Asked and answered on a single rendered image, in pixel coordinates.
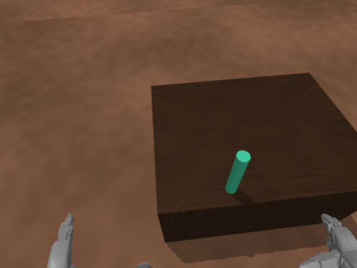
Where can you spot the right robot arm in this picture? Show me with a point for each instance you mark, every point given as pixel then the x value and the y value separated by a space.
pixel 348 259

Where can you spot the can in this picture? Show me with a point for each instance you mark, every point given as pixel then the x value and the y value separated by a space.
pixel 239 166

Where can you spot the right robot hand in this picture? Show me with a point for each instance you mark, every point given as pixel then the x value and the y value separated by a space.
pixel 340 240

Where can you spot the left robot hand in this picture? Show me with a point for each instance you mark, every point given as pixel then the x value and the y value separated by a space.
pixel 60 254

